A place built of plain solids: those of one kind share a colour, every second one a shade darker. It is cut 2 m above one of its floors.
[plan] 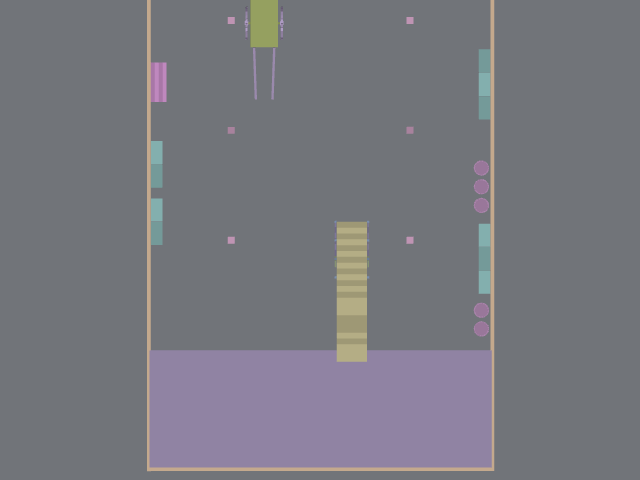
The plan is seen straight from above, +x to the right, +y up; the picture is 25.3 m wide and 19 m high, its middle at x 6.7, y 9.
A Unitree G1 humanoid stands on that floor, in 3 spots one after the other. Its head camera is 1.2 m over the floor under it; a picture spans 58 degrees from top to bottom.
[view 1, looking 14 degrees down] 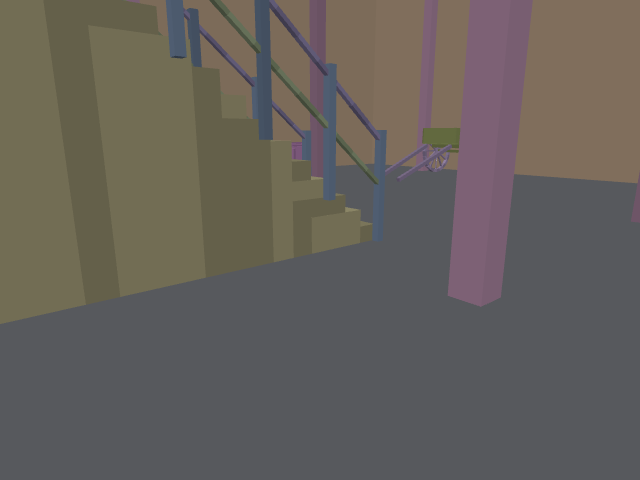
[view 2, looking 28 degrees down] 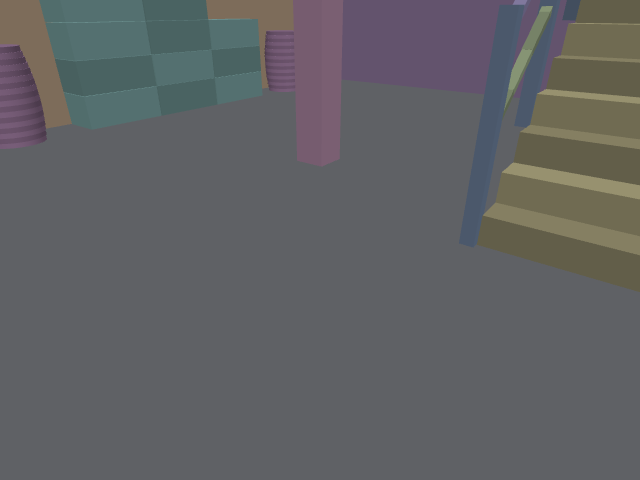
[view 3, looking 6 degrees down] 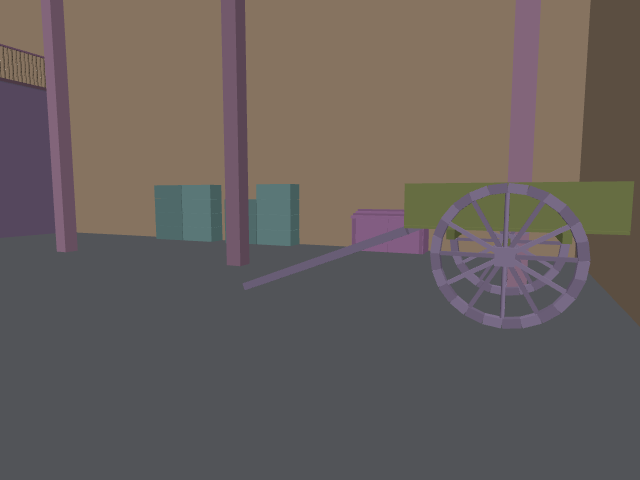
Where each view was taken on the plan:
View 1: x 11.86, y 6.14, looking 140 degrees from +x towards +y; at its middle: stair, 4.43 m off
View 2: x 7.96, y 12.02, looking -53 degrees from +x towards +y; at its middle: ground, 2.56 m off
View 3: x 9.36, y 17.63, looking -156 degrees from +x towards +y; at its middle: wall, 10.30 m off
